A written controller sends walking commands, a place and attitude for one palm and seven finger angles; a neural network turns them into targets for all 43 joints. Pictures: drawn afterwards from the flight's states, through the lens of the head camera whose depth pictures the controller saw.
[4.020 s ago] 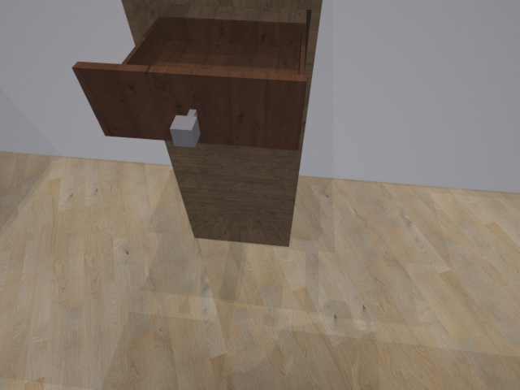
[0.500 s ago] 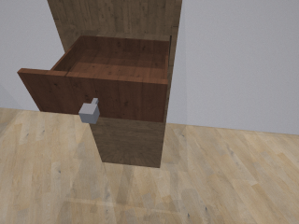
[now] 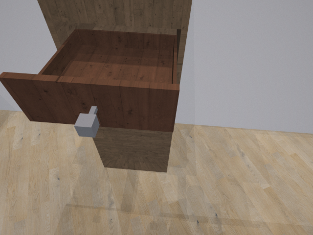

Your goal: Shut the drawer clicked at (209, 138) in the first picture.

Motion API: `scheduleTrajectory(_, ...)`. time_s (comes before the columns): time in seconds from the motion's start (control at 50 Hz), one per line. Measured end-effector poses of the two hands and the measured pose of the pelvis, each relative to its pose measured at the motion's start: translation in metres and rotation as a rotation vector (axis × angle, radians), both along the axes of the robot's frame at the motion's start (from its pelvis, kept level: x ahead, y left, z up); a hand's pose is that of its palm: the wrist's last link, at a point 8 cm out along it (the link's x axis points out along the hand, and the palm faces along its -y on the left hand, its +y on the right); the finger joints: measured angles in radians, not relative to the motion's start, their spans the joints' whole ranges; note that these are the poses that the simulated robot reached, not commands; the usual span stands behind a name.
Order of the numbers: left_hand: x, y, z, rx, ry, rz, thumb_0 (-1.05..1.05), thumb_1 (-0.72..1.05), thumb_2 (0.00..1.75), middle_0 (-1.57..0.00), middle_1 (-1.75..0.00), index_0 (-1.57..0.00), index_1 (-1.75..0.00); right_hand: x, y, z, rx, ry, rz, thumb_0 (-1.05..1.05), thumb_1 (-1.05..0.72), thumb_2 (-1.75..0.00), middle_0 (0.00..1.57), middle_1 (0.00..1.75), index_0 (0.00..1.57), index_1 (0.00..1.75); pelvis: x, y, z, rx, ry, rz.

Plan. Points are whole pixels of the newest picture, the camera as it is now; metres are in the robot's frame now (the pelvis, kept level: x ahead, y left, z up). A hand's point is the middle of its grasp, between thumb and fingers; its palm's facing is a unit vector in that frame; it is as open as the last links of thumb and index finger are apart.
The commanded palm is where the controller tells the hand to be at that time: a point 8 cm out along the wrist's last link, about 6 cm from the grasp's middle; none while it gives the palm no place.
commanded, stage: come to a stop and stand still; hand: left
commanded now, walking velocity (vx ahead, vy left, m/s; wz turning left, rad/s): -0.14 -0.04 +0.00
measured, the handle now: (90, 119) +0.33 +0.18 +0.14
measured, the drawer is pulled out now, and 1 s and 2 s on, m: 0.28 0.28 0.28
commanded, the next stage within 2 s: look again from close up in 0.84 s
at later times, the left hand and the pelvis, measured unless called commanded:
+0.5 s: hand out of the picture +0.00 +0.17 -0.16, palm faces +0.01 -0.98 -0.22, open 7.3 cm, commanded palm none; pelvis -0.04 -0.01 +0.01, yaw -1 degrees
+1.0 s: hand out of the picture -0.08 +0.13 -0.17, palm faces +0.03 -0.99 -0.14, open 7.4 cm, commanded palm none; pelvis -0.05 -0.02 +0.01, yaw +0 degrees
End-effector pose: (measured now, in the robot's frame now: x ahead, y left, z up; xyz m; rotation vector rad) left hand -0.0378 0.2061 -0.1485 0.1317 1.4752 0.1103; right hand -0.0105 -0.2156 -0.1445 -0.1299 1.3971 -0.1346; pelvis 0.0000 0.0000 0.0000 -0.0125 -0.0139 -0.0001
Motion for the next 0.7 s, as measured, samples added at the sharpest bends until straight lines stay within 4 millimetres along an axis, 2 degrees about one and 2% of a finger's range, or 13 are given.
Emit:
scheduleTrajectory(0.06,0.003,-0.004,-0.001,-0.005,-0.003,0.018,0.0,0.91,0.9,-0.2,-0.3,-0.2,-0.3,-0.002,0.01,-0.002,0.009,0.008,-0.013,0.02,-0.92,-0.9,0.2,0.3,0.2,0.3,0.003,0.002,0.0,0.002,-0.006,0.005)
scheduleTrajectory(0.14,0.015,-0.001,0.0,0.008,-0.05,0.028,0.0,0.91,0.9,-0.2,-0.3,-0.2,-0.3,-0.005,0.012,-0.003,0.007,0.003,-0.035,0.02,-0.93,-0.9,0.21,0.3,0.2,0.3,0.0,0.002,0.0,0.009,-0.015,0.0)
scheduleTrajectory(0.28,0.035,0.013,0.007,0.061,-0.143,0.0,0.01,0.92,0.9,-0.2,-0.3,-0.2,-0.3,-0.01,-0.004,-0.001,-0.012,-0.049,-0.058,0.02,-0.93,-0.9,0.21,0.3,0.2,0.3,-0.016,-0.004,0.0,0.018,-0.026,-0.015)
scheduleTrajectory(0.4,0.04,0.013,0.015,0.072,-0.21,-0.023,0.01,0.92,0.9,-0.2,-0.3,-0.2,-0.3,-0.012,-0.017,0.003,-0.013,-0.088,-0.039,0.01,-0.92,-0.9,0.2,0.3,0.2,0.3,-0.031,-0.011,0.004,0.02,-0.031,-0.014)
scheduleTrajectory(0.52,0.028,0.007,0.018,0.064,-0.218,-0.027,0.0,0.92,0.9,-0.2,-0.3,-0.2,-0.3,-0.021,-0.024,0.007,-0.008,-0.092,-0.02,0.01,-0.91,-0.9,0.2,0.3,0.2,0.3,-0.043,-0.016,0.007,0.021,-0.031,-0.011)
scheduleTrajectory(0.7,-0.011,-0.004,0.014,0.038,-0.134,-0.004,0.0,0.92,0.9,-0.2,-0.3,-0.2,-0.3,-0.051,-0.026,0.007,-0.002,-0.015,-0.016,0.01,-0.91,-0.9,0.2,0.3,0.2,0.3,-0.051,-0.02,0.009,0.019,-0.021,-0.004)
